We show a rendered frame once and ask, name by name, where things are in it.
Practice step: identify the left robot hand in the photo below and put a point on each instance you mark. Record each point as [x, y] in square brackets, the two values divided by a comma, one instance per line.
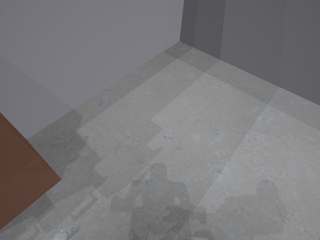
[67, 232]

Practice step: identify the cabinet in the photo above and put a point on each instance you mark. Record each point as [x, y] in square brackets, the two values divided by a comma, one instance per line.
[24, 175]

